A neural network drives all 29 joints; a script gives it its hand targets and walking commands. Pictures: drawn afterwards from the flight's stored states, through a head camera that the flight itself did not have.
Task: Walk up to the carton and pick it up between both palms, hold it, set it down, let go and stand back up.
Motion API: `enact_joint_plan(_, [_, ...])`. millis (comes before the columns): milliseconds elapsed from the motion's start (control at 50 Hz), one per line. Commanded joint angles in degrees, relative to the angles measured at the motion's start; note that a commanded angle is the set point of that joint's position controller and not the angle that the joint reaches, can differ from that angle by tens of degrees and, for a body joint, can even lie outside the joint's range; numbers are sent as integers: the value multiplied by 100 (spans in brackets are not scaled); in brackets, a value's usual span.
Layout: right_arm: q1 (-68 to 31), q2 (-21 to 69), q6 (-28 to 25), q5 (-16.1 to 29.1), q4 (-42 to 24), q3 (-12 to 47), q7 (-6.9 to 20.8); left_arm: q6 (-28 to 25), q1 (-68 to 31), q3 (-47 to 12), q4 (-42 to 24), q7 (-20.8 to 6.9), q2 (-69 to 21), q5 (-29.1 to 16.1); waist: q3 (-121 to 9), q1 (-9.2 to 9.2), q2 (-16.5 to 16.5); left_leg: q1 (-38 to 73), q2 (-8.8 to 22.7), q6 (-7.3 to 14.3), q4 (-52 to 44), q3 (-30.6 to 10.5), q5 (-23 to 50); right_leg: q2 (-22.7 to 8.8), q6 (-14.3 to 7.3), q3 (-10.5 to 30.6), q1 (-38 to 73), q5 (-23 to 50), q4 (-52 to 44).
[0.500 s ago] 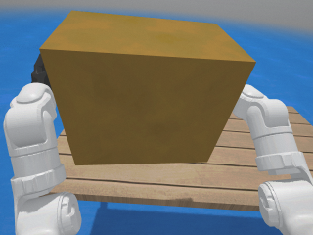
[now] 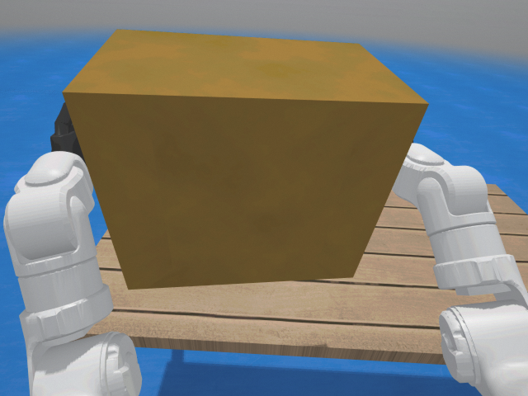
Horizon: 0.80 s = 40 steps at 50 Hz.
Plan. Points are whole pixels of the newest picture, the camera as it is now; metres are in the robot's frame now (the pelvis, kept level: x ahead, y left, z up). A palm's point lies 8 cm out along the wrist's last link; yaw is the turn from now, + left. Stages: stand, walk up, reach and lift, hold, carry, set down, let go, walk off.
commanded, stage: hold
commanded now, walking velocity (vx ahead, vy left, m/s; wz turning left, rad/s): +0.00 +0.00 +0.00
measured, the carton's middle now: (245, 164) +0.36 +0.01 +0.26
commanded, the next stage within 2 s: set down in 0.76 s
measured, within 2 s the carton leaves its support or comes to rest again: neither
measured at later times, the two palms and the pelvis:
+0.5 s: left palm (68, 156) +0.33 +0.22 +0.29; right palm (396, 155) +0.33 -0.19 +0.29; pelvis -0.02 -0.01 +0.00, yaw +1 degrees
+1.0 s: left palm (72, 145) +0.35 +0.22 +0.30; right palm (386, 158) +0.35 -0.18 +0.28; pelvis -0.01 +0.01 +0.00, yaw +0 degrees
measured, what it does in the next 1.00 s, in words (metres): stands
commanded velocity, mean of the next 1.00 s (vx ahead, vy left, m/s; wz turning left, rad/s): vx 0.00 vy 0.00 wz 0.00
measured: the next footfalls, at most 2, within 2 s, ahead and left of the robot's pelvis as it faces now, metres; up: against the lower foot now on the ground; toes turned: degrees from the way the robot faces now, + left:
none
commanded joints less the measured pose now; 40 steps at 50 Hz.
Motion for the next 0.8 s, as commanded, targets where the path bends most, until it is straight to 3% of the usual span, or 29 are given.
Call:
enact_joint_plan(0, [-4543, 2163, -233, 733, -1722, 1256, 350, -392, -4131, -2610, -899, -959, -2068, -1238, -1833, -61, 360, 1469, -339, -150, 95, 182, 1835, 161, 158, -95, -424, 1474, -98])
enact_joint_plan(380, [-4862, 2265, -323, 512, -1087, 982, 385, -645, -4709, -2487, -189, -994, -2013, -1264, -1692, -73, 444, 1010, -338, -25, -93, 223, 601, 33, 205, -92, -646, 420, -111])
enact_joint_plan(480, [-5031, 2315, -402, 451, -1137, 933, 406, -705, -4799, -2486, 6, -973, -2047, -1269, -1776, -25, 444, 902, -336, -7, -104, 252, 597, 30, 208, -81, -666, 380, -107])
enact_joint_plan(700, [-4909, 2189, -436, 460, -1038, 899, 430, -774, -4816, -2583, 52, -931, -2115, -1227, -1989, -139, 591, 1063, -302, -109, -28, 242, 871, 112, 127, -132, -716, 399, -138])
enact_joint_plan(740, [-4862, 2115, -429, 515, -1158, 899, 423, -757, -4716, -2660, -84, -922, -2144, -1248, -2068, -172, 705, 1212, -301, -160, 49, 219, 1160, 146, 105, -127, -721, 576, -152])
enact_joint_plan(780, [-5030, 2393, -668, 403, -1124, 947, 440, -924, -4773, -2697, 35, -1045, -2240, -1130, -2222, -106, 803, 1727, -371, -362, 237, 292, 1579, 234, 37, -266, -750, 756, -136])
